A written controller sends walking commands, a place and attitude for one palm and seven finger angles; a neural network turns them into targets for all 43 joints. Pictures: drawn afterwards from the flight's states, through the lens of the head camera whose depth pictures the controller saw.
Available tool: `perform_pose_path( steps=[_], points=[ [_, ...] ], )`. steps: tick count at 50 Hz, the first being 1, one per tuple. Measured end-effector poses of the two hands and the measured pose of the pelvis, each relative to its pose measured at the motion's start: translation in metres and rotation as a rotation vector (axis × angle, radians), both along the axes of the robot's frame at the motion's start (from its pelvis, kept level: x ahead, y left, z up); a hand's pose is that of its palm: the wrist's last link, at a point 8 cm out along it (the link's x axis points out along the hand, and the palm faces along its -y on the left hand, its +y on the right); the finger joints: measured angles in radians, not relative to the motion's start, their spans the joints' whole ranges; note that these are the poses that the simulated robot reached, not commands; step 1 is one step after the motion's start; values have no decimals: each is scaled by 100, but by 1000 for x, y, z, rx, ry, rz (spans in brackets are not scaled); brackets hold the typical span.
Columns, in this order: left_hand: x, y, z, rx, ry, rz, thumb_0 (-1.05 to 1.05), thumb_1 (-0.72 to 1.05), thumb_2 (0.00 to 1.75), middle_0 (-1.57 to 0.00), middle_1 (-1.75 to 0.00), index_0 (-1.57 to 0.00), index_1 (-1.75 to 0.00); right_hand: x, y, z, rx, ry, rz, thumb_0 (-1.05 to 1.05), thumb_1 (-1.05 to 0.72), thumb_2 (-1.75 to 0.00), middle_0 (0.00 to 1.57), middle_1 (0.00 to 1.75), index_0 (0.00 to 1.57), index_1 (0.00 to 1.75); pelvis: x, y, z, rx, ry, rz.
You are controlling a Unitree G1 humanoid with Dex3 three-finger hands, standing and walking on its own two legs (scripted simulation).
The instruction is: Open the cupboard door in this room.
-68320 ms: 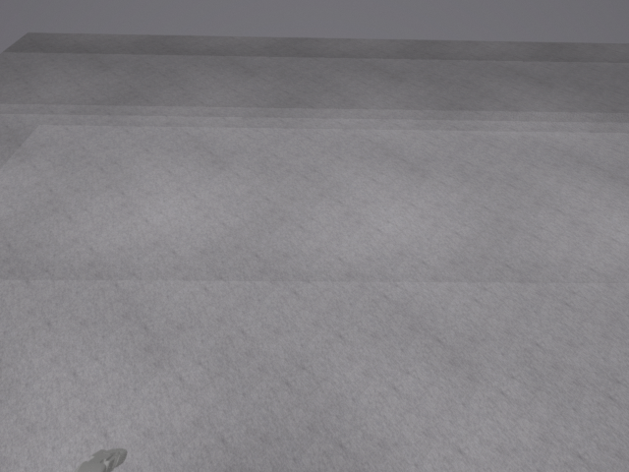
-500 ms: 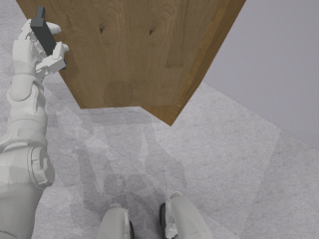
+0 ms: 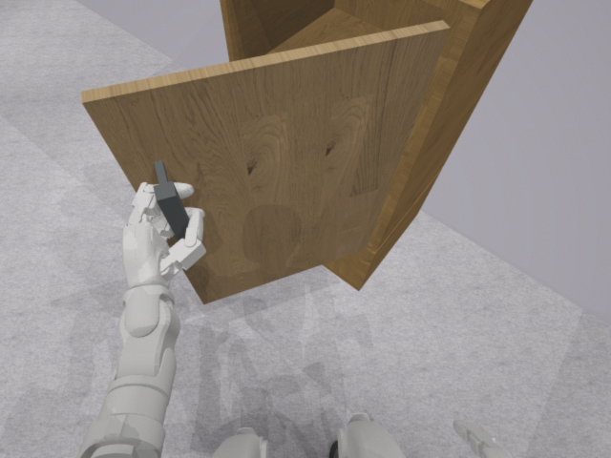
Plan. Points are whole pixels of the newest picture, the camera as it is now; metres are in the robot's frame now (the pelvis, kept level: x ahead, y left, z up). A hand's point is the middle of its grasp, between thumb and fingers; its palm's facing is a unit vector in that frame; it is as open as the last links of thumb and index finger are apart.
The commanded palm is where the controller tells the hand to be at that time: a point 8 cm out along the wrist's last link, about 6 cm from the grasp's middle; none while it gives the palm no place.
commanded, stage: pull the door open along its arc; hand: left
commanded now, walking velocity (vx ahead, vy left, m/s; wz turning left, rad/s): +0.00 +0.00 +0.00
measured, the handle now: (176, 209) +0.43 +0.18 +0.03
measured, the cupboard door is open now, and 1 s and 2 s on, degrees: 59 80 83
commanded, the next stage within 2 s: open thumb and fingers to let go in 0.50 s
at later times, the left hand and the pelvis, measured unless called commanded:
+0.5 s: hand (254, 307) +0.29 +0.06 +0.04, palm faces +0.43 -0.90 +0.01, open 6.1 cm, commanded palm +0.23 +0.10 +0.03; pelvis -0.01 -0.04 +0.00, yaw +4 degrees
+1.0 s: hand (267, 312) +0.29 +0.05 +0.04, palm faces +0.43 -0.90 -0.01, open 10.1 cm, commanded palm +0.24 +0.09 +0.03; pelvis -0.02 -0.05 -0.01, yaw +5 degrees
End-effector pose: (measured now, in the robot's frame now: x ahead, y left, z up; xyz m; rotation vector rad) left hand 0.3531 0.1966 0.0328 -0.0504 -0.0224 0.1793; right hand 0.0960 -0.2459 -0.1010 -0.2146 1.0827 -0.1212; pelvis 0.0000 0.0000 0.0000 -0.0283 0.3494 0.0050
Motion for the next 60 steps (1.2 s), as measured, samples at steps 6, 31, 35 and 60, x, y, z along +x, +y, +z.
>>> perform_pose_path(
  steps=[6,31,35,60],
  points=[
    [-30,-25,1,20,-4,152,-1,66,77,-37,-131,-35,-129,46,11,-2,24,-105,100,1,-91,-90,20,30,20,30,-5,-8,-4,15,-28,18],
    [-118,-110,5,42,53,255,-1,67,76,-33,-133,-34,-134,60,-13,-3,51,-202,171,1,-91,-90,20,30,20,30,-9,-48,-2,45,-91,66],
    [-117,-111,3,61,40,269,-1,66,77,-35,-133,-34,-134,65,-14,-5,46,-226,181,1,-91,-90,20,30,20,30,-13,-52,-5,48,-92,74],
    [-105,-106,3,49,42,243,0,-39,35,-30,-112,-30,-112,50,-2,-7,47,-216,172,1,-91,-90,20,30,20,30,-23,-41,-7,41,-96,66]
  ],
)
